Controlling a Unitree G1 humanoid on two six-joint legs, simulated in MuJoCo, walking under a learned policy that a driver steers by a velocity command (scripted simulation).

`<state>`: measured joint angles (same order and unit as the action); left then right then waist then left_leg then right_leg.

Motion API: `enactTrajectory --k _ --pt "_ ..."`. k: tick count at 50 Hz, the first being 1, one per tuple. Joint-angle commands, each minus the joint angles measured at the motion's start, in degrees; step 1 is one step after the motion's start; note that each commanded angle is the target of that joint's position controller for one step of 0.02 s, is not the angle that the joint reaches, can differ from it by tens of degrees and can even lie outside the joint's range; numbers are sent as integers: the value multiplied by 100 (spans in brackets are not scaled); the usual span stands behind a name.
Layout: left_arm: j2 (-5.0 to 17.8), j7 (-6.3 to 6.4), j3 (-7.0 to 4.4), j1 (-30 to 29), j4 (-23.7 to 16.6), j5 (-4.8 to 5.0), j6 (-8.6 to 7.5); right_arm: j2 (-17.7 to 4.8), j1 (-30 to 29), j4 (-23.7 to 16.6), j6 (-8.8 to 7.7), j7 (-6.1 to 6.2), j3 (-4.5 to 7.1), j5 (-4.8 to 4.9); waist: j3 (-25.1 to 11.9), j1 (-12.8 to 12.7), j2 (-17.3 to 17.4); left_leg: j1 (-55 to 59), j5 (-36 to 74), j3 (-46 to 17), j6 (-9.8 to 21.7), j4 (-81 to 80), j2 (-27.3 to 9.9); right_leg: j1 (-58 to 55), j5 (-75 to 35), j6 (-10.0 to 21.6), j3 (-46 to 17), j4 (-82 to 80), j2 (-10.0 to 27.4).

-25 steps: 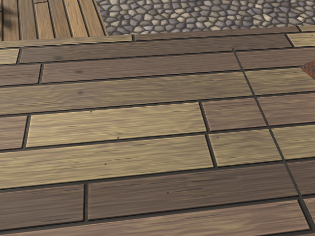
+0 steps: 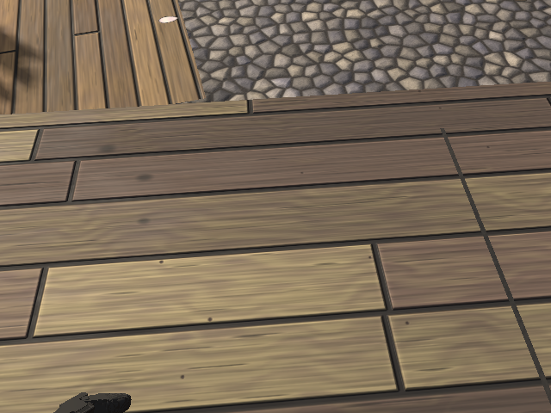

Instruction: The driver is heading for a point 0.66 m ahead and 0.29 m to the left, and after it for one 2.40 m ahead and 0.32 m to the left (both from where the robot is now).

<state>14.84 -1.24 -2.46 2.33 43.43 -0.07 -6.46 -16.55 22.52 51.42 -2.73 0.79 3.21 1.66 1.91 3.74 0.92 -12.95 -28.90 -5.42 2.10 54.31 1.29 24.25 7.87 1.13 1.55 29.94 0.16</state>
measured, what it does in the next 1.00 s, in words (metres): walks ahead, turning left: left foot, then right foot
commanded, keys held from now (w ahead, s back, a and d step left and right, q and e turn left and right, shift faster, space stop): w+q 0.28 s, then q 0.72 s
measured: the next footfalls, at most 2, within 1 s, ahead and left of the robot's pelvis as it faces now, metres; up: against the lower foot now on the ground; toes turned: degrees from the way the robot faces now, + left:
left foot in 0.44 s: +0.35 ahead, +0.18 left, +0.00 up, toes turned +18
right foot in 0.96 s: +0.46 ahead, +0.01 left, +0.00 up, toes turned +40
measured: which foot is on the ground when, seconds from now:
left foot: up 0.00-0.42, down 0.44-0.96, up 0.98-1.00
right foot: down 0.00-0.44, up 0.46-0.94, down 0.96-1.00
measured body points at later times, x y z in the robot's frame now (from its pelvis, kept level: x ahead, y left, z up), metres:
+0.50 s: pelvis +0.22 +0.07 -0.01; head +0.27 +0.10 +0.43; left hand +0.22 +0.37 -0.14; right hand +0.49 -0.14 -0.09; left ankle +0.31 +0.17 -0.73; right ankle +0.12 -0.12 -0.65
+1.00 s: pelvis +0.34 +0.07 +0.00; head +0.37 +0.08 +0.45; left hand +0.31 +0.40 -0.09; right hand +0.63 -0.07 -0.09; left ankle +0.30 +0.17 -0.72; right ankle +0.43 -0.02 -0.73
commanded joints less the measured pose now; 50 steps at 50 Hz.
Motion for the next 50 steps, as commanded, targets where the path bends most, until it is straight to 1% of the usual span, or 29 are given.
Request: enactTrajectory --k 1,2,3,6,9,13,15,17,19,20,21,22,23,24,25,26,27,28,29,30,33,36,40,44,46,47,48,49,50 --pt "689 44 -217 1121 39 3 21 -751 -274 -589 -127 30 182 83 -719 -704 -600 -2859 560 -156 6 1681 -603 -2925 807 866 -2381 -1493 1898" --pt "549 39 -190 898 65 -16 24 -669 -381 -618 -90 26 207 21 -420 -586 -590 -2719 858 -144 -28 1445 -748 -2418 421 840 -1911 -1679 1712" --pt "531 46 -185 768 91 -63 8 -542 -306 -634 -28 1 215 25 -313 -435 -754 -2426 1063 -143 -55 1321 -889 -2033 188 811 -1521 -1859 1603" --pt "644 67 -256 679 206 -54 -63 -298 -459 -803 130 -30 189 17 -92 -324 -623 -2427 1382 -44 -154 1031 -1005 -1632 -399 952 -822 -2223 1579" --pt "820 119 -326 771 320 -61 -54 -263 -807 -992 156 -74 171 -27 19 -371 -462 -2660 2076 -23 -230 247 -1022 -1757 -785 995 -253 -2344 1560" --pt "1013 174 -384 927 395 -15 33 -167 -1521 -1225 94 -235 98 -36 174 -620 -346 -2425 2913 380 -164 -989 -910 -1946 -989 862 464 -2350 1474" --pt "1098 194 -414 1028 446 32 107 -185 -1852 -1385 100 -298 89 -52 322 -698 -314 -2409 2901 533 -96 -1413 -840 -2192 -1327 781 677 -2199 1531" --pt "1206 225 -453 1048 475 105 216 -277 -1963 -1529 118 -356 130 -100 289 -645 -398 -2238 2632 733 1 -1689 -673 -2480 -2389 641 855 -1737 1592" --pt "1365 268 -505 934 428 212 309 -499 -1595 -1542 150 -389 249 -130 -75 -367 -604 -1588 2173 991 191 -1805 -320 -2661 -3864 469 966 -881 1585" --pt "1378 276 -513 828 388 266 355 -685 -996 -1403 160 -386 364 -120 -397 -23 -566 -865 2270 1108 340 -2078 -73 -2587 -4213 343 1049 -32 1459" --pt "1223 268 -459 850 366 260 363 -1006 -223 -1187 174 -308 539 -122 -826 362 -319 320 2956 1063 538 -2491 151 -2114 -3673 79 1160 1169 1172" --pt "759 228 -306 1181 244 -48 338 -1577 70 -1156 227 -151 668 -112 -1239 223 930 1796 5244 -377 904 -2412 -898 -597 -126 -323 1190 3018 711" --pt "416 179 -151 1701 50 -160 250 -1965 -426 -1528 187 -149 632 -258 -2232 -366 1708 3050 6083 -3307 2326 -2731 -2343 1071 3393 -646 264 4969 -355" --pt "980 138 -257 1377 132 27 200 -1558 -411 -1661 154 -246 541 -227 -2733 87 598 2914 5422 -3162 2279 -3084 -2283 1220 3156 -540 -714 5257 -77" --pt "1023 150 -269 932 -30 174 194 -1291 -695 -1659 99 -264 466 -177 -1970 11 410 2305 4844 -2404 2007 -3167 -1996 1514 2641 -406 -623 5058 107" --pt "941 230 -264 841 28 97 227 -1082 -986 -1622 80 -248 419 -84 -1276 -183 -1 1475 4430 -1824 1646 -3246 -1628 1529 2197 -392 -582 4554 352" --pt "1005 310 -296 812 52 -3 297 -903 -1222 -1649 102 -197 367 -70 -998 -322 79 812 4232 -1535 1462 -3344 -1437 1291 1897 -391 -612 4120 502" --pt "1050 325 -322 859 57 -21 382 -863 -1371 -1714 135 -163 340 -147 -873 -468 209 245 4245 -1367 1384 -3472 -1283 900 1717 -382 -605 3945 499" --pt "1006 334 -323 935 50 -51 436 -912 -1419 -1760 142 -142 354 -225 -902 -534 273 -35 4422 -1316 1398 -3531 -1226 685 1563 -408 -561 3835 402" --pt "921 343 -307 996 43 -69 465 -962 -1403 -1775 136 -115 371 -245 -983 -569 287 -132 4646 -1241 1425 -3533 -1186 584 1466 -448 -552 3662 346" --pt "809 388 -269 827 -54 -88 524 -1052 -1310 -1769 172 -8 405 -165 -1083 -525 304 -78 4443 -1256 1368 -3486 -1096 724 1150 -579 -640 3009 222" --pt "793 387 -257 504 -181 -57 581 -1042 -1327 -1805 285 94 393 -118 -997 -421 435 -67 3071 -1490 1180 -3527 -948 815 777 -654 -771 2368 141" --pt "783 350 -248 200 -312 -20 540 -1038 -1308 -1824 378 130 393 -146 -747 -287 659 -105 2109 -1882 1070 -3509 -835 661 713 -655 -873 1576 -8" --pt "821 272 -261 188 -380 16 411 -1021 -1262 -1860 447 103 392 -125 -803 -235 775 214 2991 -2314 1062 -3118 -857 235 1058 -546 -879 845 -165" --pt "836 214 -289 433 -338 36 357 -992 -1379 -1915 490 103 375 -71 -837 -406 791 282 3449 -2445 936 -2860 -731 -288 759 -419 -797 -35 -198" --pt "879 191 -321 646 -276 29 336 -950 -1457 -1952 520 116 355 -27 -823 -549 738 111 3268 -2368 751 -2683 -550 -808 69 -322 -739 -781 -97" --pt "1163 203 -398 767 -280 -38 348 -744 -1297 -1986 531 121 295 -45 -964 -475 251 -372 2157 -2030 464 -2122 -225 -1539 -544 -43 -1241 -1010 669" --pt "1641 256 -476 449 -382 -136 433 -517 -857 -2025 506 98 246 -65 -825 2 -1338 -1453 -94 -861 77 -1034 705 -2035 -2211 703 -2424 -1013 1832" --pt "1401 245 -456 670 -372 -245 458 -1023 -1002 -2053 440 75 386 -112 -788 -284 -1689 -2077 -974 -409 -244 301 710 -1913 -2798 1485 -3154 -1093 2447"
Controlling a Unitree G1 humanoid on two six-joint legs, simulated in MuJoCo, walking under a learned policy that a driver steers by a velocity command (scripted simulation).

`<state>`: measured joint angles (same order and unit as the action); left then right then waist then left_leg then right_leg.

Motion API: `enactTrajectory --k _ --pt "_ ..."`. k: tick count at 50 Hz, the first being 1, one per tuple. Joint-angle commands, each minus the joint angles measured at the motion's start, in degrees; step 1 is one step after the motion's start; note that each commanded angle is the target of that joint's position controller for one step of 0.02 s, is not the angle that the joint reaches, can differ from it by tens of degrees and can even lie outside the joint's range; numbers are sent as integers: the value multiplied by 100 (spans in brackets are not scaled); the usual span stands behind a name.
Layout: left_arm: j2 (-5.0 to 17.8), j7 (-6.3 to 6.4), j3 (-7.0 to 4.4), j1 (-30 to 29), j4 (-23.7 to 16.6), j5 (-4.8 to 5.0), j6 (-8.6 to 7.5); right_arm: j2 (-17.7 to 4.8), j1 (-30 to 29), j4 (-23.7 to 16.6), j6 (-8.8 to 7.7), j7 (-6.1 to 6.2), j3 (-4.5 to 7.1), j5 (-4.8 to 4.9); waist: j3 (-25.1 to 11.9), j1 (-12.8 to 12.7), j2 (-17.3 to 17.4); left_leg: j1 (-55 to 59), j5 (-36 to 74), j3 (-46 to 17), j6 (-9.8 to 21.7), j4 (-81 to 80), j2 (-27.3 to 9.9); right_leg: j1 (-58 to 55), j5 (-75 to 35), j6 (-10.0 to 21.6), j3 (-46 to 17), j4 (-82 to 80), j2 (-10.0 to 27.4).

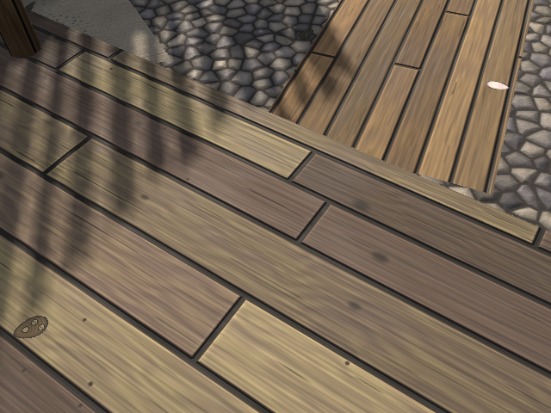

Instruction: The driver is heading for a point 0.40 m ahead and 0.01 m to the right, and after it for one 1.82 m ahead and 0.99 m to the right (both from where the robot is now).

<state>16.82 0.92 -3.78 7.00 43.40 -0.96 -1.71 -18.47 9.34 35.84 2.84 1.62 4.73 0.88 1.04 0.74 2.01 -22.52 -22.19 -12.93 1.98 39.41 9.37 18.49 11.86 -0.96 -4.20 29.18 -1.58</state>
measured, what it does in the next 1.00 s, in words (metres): steps on the spot: left foot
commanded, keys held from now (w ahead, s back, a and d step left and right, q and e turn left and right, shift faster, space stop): no key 0.68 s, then w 0.32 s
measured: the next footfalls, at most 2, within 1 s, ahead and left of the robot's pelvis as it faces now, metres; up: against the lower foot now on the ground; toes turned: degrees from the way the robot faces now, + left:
left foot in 0.32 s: +0.02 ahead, +0.14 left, +0.00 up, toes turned +3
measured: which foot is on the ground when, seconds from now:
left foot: up 0.00-0.30, down 0.32-0.94, up 0.96-1.00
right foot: down 0.00-1.00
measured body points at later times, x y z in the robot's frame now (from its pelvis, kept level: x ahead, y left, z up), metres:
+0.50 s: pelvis +0.01 +0.03 +0.00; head +0.01 +0.05 +0.45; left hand +0.08 +0.31 -0.12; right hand +0.19 -0.19 -0.09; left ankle -0.02 +0.14 -0.73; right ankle +0.03 -0.13 -0.73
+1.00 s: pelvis +0.07 +0.00 +0.00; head +0.08 -0.02 +0.45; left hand +0.11 +0.29 -0.11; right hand +0.17 -0.27 -0.13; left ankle -0.02 +0.13 -0.70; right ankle +0.07 -0.10 -0.73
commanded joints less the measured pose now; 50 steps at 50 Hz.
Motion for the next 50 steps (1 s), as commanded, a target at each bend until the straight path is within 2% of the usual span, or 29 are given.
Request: enactTrajectory --k 1,2,3,4,6,10,12,14,15,16,17,18,19,20,21,23,33,34,36,37,39,41,43,45,46,47,48,49,50 --pt "934 43 -245 107 -450 -92 -15 -1109 391 -385 -128 -21 334 -48 -679 24 -1244 -1153 -1321 286 -395 2527 -365 -1294 -3179 1705 -2167 -883 2477" --pt "742 54 -200 -55 -472 -20 2 -1037 416 -243 -82 -6 346 -22 -573 56 -935 -1159 -989 333 -506 2797 -418 -1248 -2991 1430 -1577 -766 2039" --pt "672 59 -173 -116 -488 51 24 -864 413 -179 -20 23 310 -26 -503 50 -850 -1239 -772 352 -597 2963 -434 -1288 -2814 1248 -1242 -709 1775" --pt "672 63 -154 -119 -470 91 48 -683 378 -184 23 16 253 -17 -443 21 -868 -1238 -621 392 -665 3002 -433 -1256 -2914 1244 -1057 -711 1687" --pt "726 64 -161 -32 -427 64 107 -425 189 -263 27 0 156 23 -424 -57 -1049 -1036 -428 678 -728 2470 -450 -1259 -2883 1257 -684 -799 1462" --pt "872 43 -204 -18 -392 82 192 -201 -110 -373 -9 -44 14 -25 -628 -230 -1413 -83 -350 1065 -715 733 -766 -1275 -2794 1303 -478 -774 1491" --pt "949 12 -213 98 -321 137 213 -280 -85 -334 -11 -75 27 -11 -615 -290 -1489 318 -115 1218 -648 -21 -796 -1240 -2576 1325 -571 -739 1558" --pt "907 -6 -167 42 -272 217 219 -263 234 -145 -27 -108 40 -30 -526 -86 -1346 1043 953 1392 -442 -1449 -734 -963 -2123 1155 -502 -571 1454" --pt "783 -16 -115 269 -165 238 184 -324 263 -111 -33 -109 46 -65 -478 -74 -1175 1553 1539 1275 -274 -2109 -776 -676 -1678 882 -443 -523 1344" --pt "602 -55 -36 482 -116 106 118 -572 311 -158 -33 -70 72 -109 -692 -171 -633 2292 2445 570 -81 -2032 -1359 -208 -851 439 -241 -234 1118" --pt "257 -109 77 678 -165 -98 31 -925 78 -232 -9 -21 110 -197 -766 -506 701 2294 3385 -265 444 -1756 -2195 209 591 -34 374 177 546" --pt "339 -68 87 324 -203 -80 25 -465 -118 -209 -66 -82 -17 -257 -719 -295 818 1441 2599 -335 860 -1881 -2323 -284 910 -215 316 -43 563" --pt "498 -55 56 183 -171 -53 35 -252 -315 -203 -131 -130 -82 -264 -482 -306 566 1295 1820 -68 675 -1900 -1944 -468 346 -276 333 -197 559" --pt "509 -44 57 91 -125 -58 40 -242 -251 -111 -180 -138 -80 -276 -440 -227 579 1299 1408 125 418 -1861 -1664 -519 -57 -305 368 -247 526" --pt "603 -16 35 126 -68 -40 69 -332 -176 -69 -221 -143 -70 -260 -295 -168 636 1197 1342 183 294 -1899 -1564 -521 -229 -322 366 -245 530" --pt "619 1 35 230 13 -7 86 -312 -51 42 -274 -135 -105 -226 -113 -194 486 1063 1507 213 196 -1878 -1505 -599 -361 -319 323 -345 568" --pt "573 82 30 466 545 27 76 -185 -28 408 -287 -101 -137 -174 -131 -182 -32 1189 1868 378 193 -1803 -1331 -833 -601 -384 352 -534 608" --pt "577 90 28 479 590 31 75 -179 -19 459 -288 -100 -135 -169 -146 -183 -55 1207 1926 404 188 -1790 -1312 -853 -623 -386 357 -539 611" --pt "510 113 37 537 699 63 91 -234 110 592 -254 -69 -103 -138 -224 -123 54 1229 393 354 283 -1991 -1261 -751 168 -364 639 -273 397" --pt "510 123 31 454 685 99 84 -409 218 637 -228 -57 -42 -104 -58 -17 228 1164 -777 90 447 -2223 -1377 -408 700 -322 825 106 235" --pt "477 109 40 142 501 157 -12 -696 514 733 -242 -47 49 -53 437 190 692 1068 -2161 -940 913 -2800 -2023 508 1247 -127 779 839 194" --pt "509 29 18 28 389 250 -183 -665 657 819 -367 -26 58 -33 640 203 950 1206 -1940 -1549 1199 -3015 -2500 1109 1661 182 374 1524 479" --pt "517 -99 16 149 418 309 -339 -555 508 800 -452 -26 46 37 569 65 793 1486 -1321 -1380 1181 -2910 -2577 1189 1846 461 265 1249 646" --pt "446 -183 5 798 757 275 -428 -573 -11 695 -435 -49 47 118 276 -374 486 808 -461 -469 862 -2583 -2085 -418 511 550 653 -30 383" --pt "470 -193 -44 1356 1051 207 -424 -482 -80 685 -423 -58 26 82 49 -597 332 308 -147 -37 692 -2129 -1763 -1466 -126 440 800 -249 139" --pt "643 -180 -108 1924 1229 171 -412 -162 -139 641 -447 -73 -67 4 -120 -777 -192 -305 91 518 407 -1072 -1341 -2266 146 492 125 -507 559" --pt "1355 -164 -254 2408 1220 183 -416 182 -163 410 -528 -70 -167 -69 -284 -833 -1791 -1374 -449 1323 -74 885 -608 -2876 1122 1114 -2198 -1511 1935" --pt "1241 -212 -187 2304 1165 106 -458 -197 -140 361 -626 -46 -59 76 -103 -766 -1634 -2025 -1190 848 -78 2000 -619 -2656 2054 1692 -3601 -2020 2502" --pt "943 -197 -98 1815 1014 129 -495 -373 16 447 -705 -75 -12 187 390 -527 -1110 -2442 -687 616 38 2471 -1014 -2470 2343 1625 -3179 -2025 2404"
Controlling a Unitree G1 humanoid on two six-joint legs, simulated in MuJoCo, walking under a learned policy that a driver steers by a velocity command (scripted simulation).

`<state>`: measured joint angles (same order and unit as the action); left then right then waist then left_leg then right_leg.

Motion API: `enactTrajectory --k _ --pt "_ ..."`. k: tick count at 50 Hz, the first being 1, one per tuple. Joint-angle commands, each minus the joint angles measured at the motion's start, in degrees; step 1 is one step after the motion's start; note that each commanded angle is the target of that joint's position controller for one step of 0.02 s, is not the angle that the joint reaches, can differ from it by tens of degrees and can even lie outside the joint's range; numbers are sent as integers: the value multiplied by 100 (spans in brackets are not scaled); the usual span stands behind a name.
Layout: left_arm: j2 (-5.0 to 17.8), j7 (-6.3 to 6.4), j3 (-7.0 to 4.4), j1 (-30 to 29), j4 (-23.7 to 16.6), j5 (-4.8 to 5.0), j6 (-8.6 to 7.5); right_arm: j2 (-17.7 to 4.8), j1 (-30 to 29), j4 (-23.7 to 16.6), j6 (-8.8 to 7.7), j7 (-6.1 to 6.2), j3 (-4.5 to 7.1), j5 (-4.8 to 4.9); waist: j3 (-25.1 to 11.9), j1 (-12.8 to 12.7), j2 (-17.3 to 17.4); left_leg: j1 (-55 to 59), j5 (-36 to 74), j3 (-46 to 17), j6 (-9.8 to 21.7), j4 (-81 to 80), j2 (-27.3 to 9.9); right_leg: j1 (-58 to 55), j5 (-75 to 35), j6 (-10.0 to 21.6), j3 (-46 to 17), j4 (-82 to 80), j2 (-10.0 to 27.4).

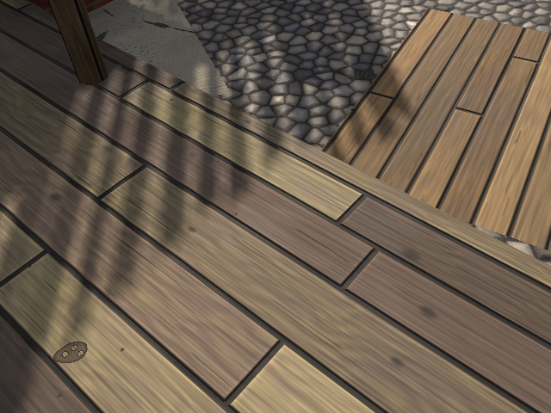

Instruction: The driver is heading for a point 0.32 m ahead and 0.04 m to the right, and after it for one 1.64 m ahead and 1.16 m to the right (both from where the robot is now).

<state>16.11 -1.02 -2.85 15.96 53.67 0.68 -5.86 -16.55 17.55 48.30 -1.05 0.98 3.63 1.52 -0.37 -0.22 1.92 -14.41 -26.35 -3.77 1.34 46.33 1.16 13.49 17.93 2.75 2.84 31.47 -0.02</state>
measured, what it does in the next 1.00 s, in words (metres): walks ahead, turning right: left foot, then right foot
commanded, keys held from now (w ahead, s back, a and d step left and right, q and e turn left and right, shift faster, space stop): w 0.20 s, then e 0.80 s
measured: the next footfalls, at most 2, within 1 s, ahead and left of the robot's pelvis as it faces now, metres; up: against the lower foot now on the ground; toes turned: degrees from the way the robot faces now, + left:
left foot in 0.40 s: +0.38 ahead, +0.11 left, +0.00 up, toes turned -4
right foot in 0.82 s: +0.29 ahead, -0.13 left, +0.00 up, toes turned -22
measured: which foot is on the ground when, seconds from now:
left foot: up 0.00-0.38, down 0.40-0.82, up 0.84-1.00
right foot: down 0.00-0.40, up 0.42-0.80, down 0.82-1.00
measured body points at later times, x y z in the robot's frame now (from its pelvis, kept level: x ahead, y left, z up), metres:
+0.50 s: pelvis +0.21 +0.02 -0.01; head +0.26 +0.02 +0.44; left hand +0.23 +0.30 -0.14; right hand +0.41 -0.24 -0.09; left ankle +0.34 +0.11 -0.73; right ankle +0.05 -0.10 -0.65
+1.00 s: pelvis +0.26 -0.03 +0.01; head +0.28 -0.08 +0.46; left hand +0.49 +0.19 -0.07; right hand +0.29 -0.36 -0.12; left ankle +0.33 +0.11 -0.65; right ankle +0.25 -0.12 -0.73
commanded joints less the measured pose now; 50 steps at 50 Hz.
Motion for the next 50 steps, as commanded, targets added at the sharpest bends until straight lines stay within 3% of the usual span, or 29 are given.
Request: enactTrajectory --k 1,4,6,11,15,17,18,19,20,21,22,23,24,25,27,28,31,36,39,40,41,42,43,44,45,46,47,50 --pt "809 7 -140 642 -117 -35 -87 -586 -736 -691 -370 -49 102 116 677 -335 -926 -3359 326 -204 188 1823 -397 -1897 1470 1034 -3264 -2261 1942" --pt "513 -10 -11 601 -151 -78 -31 -499 -903 -626 -410 -135 138 -41 559 -271 -824 -3051 1411 49 177 1314 -691 -1792 -699 629 -1895 -2293 1393" --pt "551 17 -3 824 -83 -70 12 -298 -1013 -650 -372 -196 98 -76 422 -289 -784 -2991 1739 274 29 1058 -656 -1817 -2029 660 -1392 -2250 1254" --pt "673 164 4 934 -52 -78 115 -19 -2018 -999 -388 -252 -43 -55 709 -452 -653 -2343 2795 596 -190 -781 -425 -1112 -2825 590 -709 -2486 948" --pt "779 236 -43 1211 86 -19 226 -97 -2431 -1178 -492 -348 -41 -68 671 -405 -774 -1596 3187 549 -102 -1642 -69 -1187 -3874 514 -771 -1966 1016" --pt "895 261 -117 960 -1 8 263 -399 -2084 -1105 -506 -316 59 -92 401 -60 -929 -1148 3022 342 65 -1839 14 -1445 -4443 376 -966 -1458 1121" --pt "945 269 -156 782 -88 13 281 -599 -1619 -963 -507 -266 136 -128 95 188 -1007 -635 2931 343 176 -1871 96 -1531 -4964 284 -1032 -985 1086" --pt "901 262 -156 598 -187 14 303 -809 -881 -741 -516 -202 227 -158 -368 578 -903 329 3535 384 338 -2186 45 -1388 -5074 100 -935 -151 846" --pt "684 256 -89 512 -424 -71 292 -1126 -111 -599 -505 -110 289 -308 -1205 811 -496 2089 5255 -278 657 -1696 -801 -345 -3674 -103 -907 1208 530" --pt "-151 223 115 1618 -374 -148 301 -1360 -72 -610 -403 -94 270 -416 -2220 206 1185 3954 7427 -2053 1649 -1281 -2672 1460 1822 -433 -624 3467 -426" --pt "372 215 12 1917 -238 23 318 -932 -118 -772 -329 -126 173 -303 -3001 364 1043 3716 6212 -2734 1916 -1759 -2840 1590 2449 -491 -1242 4444 -387" --pt "771 241 -150 1286 -406 172 377 -639 -644 -856 -267 -107 96 -200 -2031 317 644 2828 5135 -1944 1672 -2133 -2484 2002 2054 -523 -1040 4576 -60" --pt "745 302 -171 880 -540 174 458 -435 -1040 -821 -236 -72 39 -133 -1234 175 382 1969 4353 -1353 1426 -2413 -2129 2171 1639 -589 -769 4352 166" --pt "680 361 -206 769 -555 110 571 -314 -1300 -777 -225 -62 -4 -141 -773 36 242 1127 3822 -928 1309 -2687 -1910 1992 1385 -668 -718 4194 327" --pt "408 410 -207 958 -643 67 803 -367 -1673 -683 -232 -84 26 -310 -367 -278 538 -261 3043 -295 1227 -3181 -1667 1177 1102 -698 -557 3787 443" --pt "314 420 -202 963 -728 51 850 -400 -1768 -644 -247 -80 44 -336 -275 -336 576 -521 2944 -91 1292 -3312 -1659 1055 1063 -701 -476 3509 444" --pt "356 377 -202 588 -1049 -17 882 -671 -1815 -530 -256 4 144 -285 -406 -286 481 -474 2825 161 1428 -3443 -1848 946 521 -617 -436 2632 626" --pt "590 181 -245 73 -1397 -14 933 -928 -1832 -431 -72 84 213 -164 -442 -200 393 -174 2210 495 1231 -3399 -2006 584 -13 -401 -219 1635 589" --pt "625 99 -297 79 -1477 -31 940 -996 -1788 -345 52 62 234 -34 -381 -303 278 34 1795 712 881 -2873 -1946 143 -260 -154 73 537 377" --pt "703 110 -350 184 -1446 -65 930 -870 -1620 -270 96 54 210 -8 -367 -310 118 -74 1472 863 626 -2455 -1761 -165 -460 -5 84 115 223" --pt "978 158 -444 341 -1455 -94 912 -635 -1313 -150 147 27 163 -40 -195 -282 -581 -458 919 1248 173 -1485 -1345 -461 -1283 262 -563 -692 481" --pt "1629 280 -562 282 -1672 -76 900 -354 -1208 -306 165 -20 85 -295 -65 23 -2312 -1970 -945 1704 -471 417 -439 -1025 -3026 1000 -2619 -1080 1877" --pt "1725 220 -540 303 -1791 -278 753 -572 -1861 -530 140 33 161 -284 -234 -338 -1902 -2368 -1293 553 -457 1511 -33 -488 -2556 1739 -3394 -1452 2200" --pt "1552 177 -506 100 -1811 -302 613 -712 -1937 -543 148 61 212 -154 -225 -232 -1309 -2475 -799 215 -345 1891 -158 -478 -2172 1563 -2916 -1514 1927" --pt "1421 192 -485 -232 -1853 -196 534 -734 -1738 -450 162 93 246 -103 -207 -25 -1042 -2517 -222 100 -268 1872 -254 -498 -1935 1217 -2514 -1439 1662" --pt "1198 216 -421 -463 -1923 -97 525 -773 -1599 -303 173 137 278 -147 -296 48 -822 -2463 114 42 -275 1826 -320 -546 -1877 971 -2281 -1364 1494" --pt "1121 252 -376 -588 -1963 -58 533 -777 -1543 -272 169 150 293 -200 -348 110 -846 -2296 382 55 -321 1884 -288 -462 -2168 915 -2120 -1314 1388" --pt "1010 314 -325 -435 -2035 -81 550 -647 -1511 -264 114 117 273 -135 -580 93 -831 -2107 753 7 -430 1623 -156 -729 -2686 956 -1999 -1210 1225"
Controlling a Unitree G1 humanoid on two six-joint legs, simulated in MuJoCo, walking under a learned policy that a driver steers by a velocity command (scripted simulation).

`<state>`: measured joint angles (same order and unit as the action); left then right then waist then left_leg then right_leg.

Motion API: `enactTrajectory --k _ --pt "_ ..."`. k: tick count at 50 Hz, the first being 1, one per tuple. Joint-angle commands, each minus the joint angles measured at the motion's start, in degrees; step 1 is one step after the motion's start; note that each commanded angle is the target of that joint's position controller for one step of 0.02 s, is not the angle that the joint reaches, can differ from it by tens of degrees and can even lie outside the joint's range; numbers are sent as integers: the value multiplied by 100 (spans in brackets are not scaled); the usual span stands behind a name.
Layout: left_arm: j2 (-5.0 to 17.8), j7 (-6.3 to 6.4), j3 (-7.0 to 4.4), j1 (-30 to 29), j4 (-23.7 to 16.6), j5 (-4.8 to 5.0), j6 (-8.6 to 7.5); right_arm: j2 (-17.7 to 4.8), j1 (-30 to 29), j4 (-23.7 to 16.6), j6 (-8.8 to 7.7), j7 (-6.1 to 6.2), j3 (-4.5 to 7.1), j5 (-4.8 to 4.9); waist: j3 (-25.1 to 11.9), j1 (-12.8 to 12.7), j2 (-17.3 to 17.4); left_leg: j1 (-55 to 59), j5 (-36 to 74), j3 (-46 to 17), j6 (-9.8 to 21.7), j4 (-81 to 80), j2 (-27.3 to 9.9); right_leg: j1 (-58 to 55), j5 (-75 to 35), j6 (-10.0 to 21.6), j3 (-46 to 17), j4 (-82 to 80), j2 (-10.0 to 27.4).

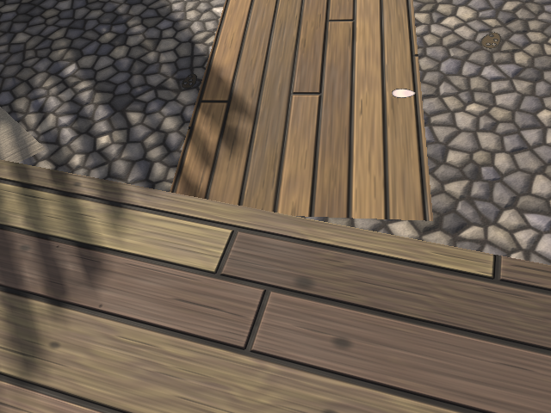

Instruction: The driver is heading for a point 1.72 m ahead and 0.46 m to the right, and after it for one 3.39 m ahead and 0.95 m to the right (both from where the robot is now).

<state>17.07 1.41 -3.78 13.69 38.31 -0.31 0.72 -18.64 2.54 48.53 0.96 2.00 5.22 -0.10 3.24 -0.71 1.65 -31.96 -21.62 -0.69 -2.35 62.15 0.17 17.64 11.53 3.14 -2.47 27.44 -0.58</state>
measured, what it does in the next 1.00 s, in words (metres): walks ahead, turning right: left foot, then right foot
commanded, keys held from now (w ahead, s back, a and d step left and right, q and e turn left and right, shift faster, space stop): e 0.28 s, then w+e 0.36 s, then w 0.36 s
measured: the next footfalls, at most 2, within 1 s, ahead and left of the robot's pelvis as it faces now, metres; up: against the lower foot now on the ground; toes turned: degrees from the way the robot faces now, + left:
left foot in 0.30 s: +0.09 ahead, +0.15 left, +0.00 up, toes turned -16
right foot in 0.78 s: +0.17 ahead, -0.22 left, +0.00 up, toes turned -29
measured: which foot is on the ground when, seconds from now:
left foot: up 0.00-0.28, down 0.30-0.78, up 0.80-1.00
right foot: down 0.00-0.30, up 0.32-0.76, down 0.78-1.00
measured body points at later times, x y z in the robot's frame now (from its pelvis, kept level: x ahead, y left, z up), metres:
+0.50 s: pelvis +0.05 +0.03 +0.00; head +0.07 +0.05 +0.45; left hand +0.28 +0.27 -0.09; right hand +0.04 -0.27 -0.10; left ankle +0.05 +0.16 -0.74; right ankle +0.02 -0.11 -0.66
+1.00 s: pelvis +0.19 -0.14 +0.00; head +0.21 -0.16 +0.45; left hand +0.39 +0.05 -0.10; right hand +0.18 -0.42 -0.12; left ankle +0.30 +0.01 -0.64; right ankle +0.14 -0.20 -0.74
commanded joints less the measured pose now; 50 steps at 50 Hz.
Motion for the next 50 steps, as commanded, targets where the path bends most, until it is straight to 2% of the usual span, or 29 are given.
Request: enactTrajectory --k 1,5,10,12,14,15,16,17,18,19,21,24,27,31,34,36,37,38,39,40,41,42,43,44,45,46,47,49,50 --pt "938 87 -245 -141 -505 39 -94 -380 -80 -309 -98 11 90 39 -918 93 -804 -391 319 -327 -104 -300 -36 -1276 -2020 922 -1508 -775 1260" --pt "1087 130 -314 -82 -578 54 0 -304 -242 -352 -127 -48 29 50 -838 -43 -973 -26 288 -400 -242 -1430 55 -1244 -1523 985 -1790 -700 1191" --pt "1121 50 -334 -268 -689 55 75 -433 -74 -352 -202 -135 42 98 -834 -54 -1109 697 65 -435 -181 -2261 196 -949 -1748 994 -2315 -538 1105" --pt "1102 38 -329 -387 -728 95 100 -478 80 -348 -254 -182 54 104 -903 8 -1138 966 151 -441 -103 -2785 222 -1033 -2023 923 -2539 -375 1034" --pt "1057 62 -309 -608 -781 176 143 -521 485 -249 -300 -224 91 87 -942 271 -1050 1736 1158 -317 54 -4053 166 -809 -1735 618 -2495 -97 751" --pt "881 76 -257 -503 -792 162 148 -766 761 -204 -297 -212 161 33 -1124 288 -670 2556 1506 -700 286 -4352 -421 -206 -432 339 -2239 267 448" --pt "445 51 -143 -109 -706 67 152 -1049 838 -243 -237 -166 202 -29 -1194 54 708 3293 1524 -1875 775 -4546 -1635 822 1868 -18 -1198 1625 -381" --pt "819 58 -254 -179 -937 124 87 -1249 838 -217 -244 -193 234 -163 -717 71 1493 2883 554 -3152 1613 -4893 -2296 2014 2475 -176 -683 2501 -614" --pt "1159 47 -333 -269 -862 91 38 -937 599 -377 -302 -175 160 -104 -433 119 958 2773 -544 -2937 1660 -5047 -2199 2251 1951 -253 -778 3129 -135" --pt "1207 16 -377 -287 -791 89 26 -719 413 -409 -328 -126 107 -4 -245 91 854 2768 -919 -2471 1398 -5099 -1863 2435 1499 -315 -686 3317 -52" --pt "986 -25 -331 -281 -726 65 29 -621 449 -438 -365 -32 55 93 -149 181 709 2994 -749 -1909 1187 -5158 -1609 2745 950 -497 -547 3682 113" --pt "671 -105 -219 -536 -861 152 -82 -640 920 -373 -438 6 42 24 -121 435 570 3151 -263 -1249 1184 -5355 -1496 2891 422 -615 -216 3602 283" --pt "552 -141 -160 -729 -1015 168 -150 -738 1196 -341 -489 -29 63 1 -57 583 546 3313 201 -849 1260 -5465 -1576 2939 122 -697 -121 3080 439" --pt "374 -248 -59 -929 -1196 168 -191 -945 1272 -337 -505 -116 120 34 93 624 545 3078 775 -184 1247 -5506 -1643 2417 -142 -618 137 2089 598" --pt "305 -320 -7 -1002 -1256 187 -192 -1029 1384 -288 -500 -204 148 126 216 591 503 2818 937 137 1190 -5432 -1675 1763 76 -389 369 1442 550" --pt "349 -342 -15 -946 -1254 194 -190 -1088 1482 -220 -472 -270 164 202 238 484 516 2804 1215 169 1172 -5309 -1810 1305 301 -158 502 1083 420" --pt "427 -342 -62 -708 -1197 179 -193 -1142 1418 -206 -451 -289 170 237 144 250 512 2750 1920 280 1115 -4990 -1812 810 295 -12 633 776 256" --pt "587 -331 -179 -124 -1008 166 -194 -1108 1343 -195 -440 -300 142 252 -189 -148 374 2589 3018 574 980 -4191 -1655 -162 -40 151 788 345 21" --pt "924 -281 -371 731 -723 167 -165 -854 1493 -184 -469 -298 42 196 -777 -524 78 2148 3701 990 765 -2903 -1338 -1544 -153 296 782 263 -181" --pt "1453 -173 -509 1618 -611 134 -129 -413 1476 -421 -522 -298 -139 -28 -1477 -823 -961 531 1889 1214 350 -772 -900 -3250 354 740 -1081 53 1050" --pt "1824 -191 -480 1547 -718 129 -205 -123 1616 -622 -665 -296 -248 -28 -2047 -463 -1991 -866 -1220 322 197 768 -66 -3693 1241 1493 -3994 -992 2193" --pt "1258 -266 -320 1327 -735 90 -335 -762 1215 -596 -726 -330 -81 228 -1668 -635 -1171 -1354 -879 -271 242 1364 -326 -3325 1314 1408 -3727 -1229 2225" --pt "1058 -297 -241 1055 -684 77 -393 -797 1007 -684 -762 -360 -66 318 -1054 -481 -1163 -1533 -394 -175 373 1309 -564 -2729 870 1272 -2850 -1178 2026" --pt "883 -309 -189 752 -670 92 -416 -720 949 -631 -771 -334 -84 218 -769 -312 -791 -1339 95 -156 419 993 -786 -2141 431 1134 -2205 -1197 1733" --pt "750 -314 -139 482 -687 68 -435 -676 987 -588 -749 -331 -71 118 -543 -127 -774 -1070 489 -194 400 622 -917 -1635 -15 1051 -1761 -1343 1507" --pt "-64 -319 170 766 -337 -332 -734 162 1127 -719 -836 -421 -401 -731 -366 152 -869 -904 836 -334 604 958 -716 -815 911 779 -1422 -1321 1240" --pt "-1 -340 148 655 -328 -362 -814 262 1278 -655 -802 -453 -414 -686 -314 246 -860 -980 1072 -378 646 872 -662 -658 966 780 -1284 -1516 1202" --pt "284 -406 88 446 -336 -373 -897 -75 1135 -665 -742 -545 -386 -420 -321 237 -753 -1461 1616 -335 565 767 -604 -697 663 943 -1137 -1711 1223" --pt "382 -438 78 477 -279 -425 -913 -155 929 -727 -728 -547 -403 -374 -307 186 -578 -1737 1882 -375 490 552 -616 -778 419 1019 -1100 -1742 1281"
Velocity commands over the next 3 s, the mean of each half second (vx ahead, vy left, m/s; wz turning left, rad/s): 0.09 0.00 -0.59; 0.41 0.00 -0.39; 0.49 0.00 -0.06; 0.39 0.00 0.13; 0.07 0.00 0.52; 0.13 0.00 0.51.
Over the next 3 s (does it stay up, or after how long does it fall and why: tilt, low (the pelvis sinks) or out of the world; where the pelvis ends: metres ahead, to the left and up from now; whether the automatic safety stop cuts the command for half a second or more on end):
stays up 0.91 -0.49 -0.12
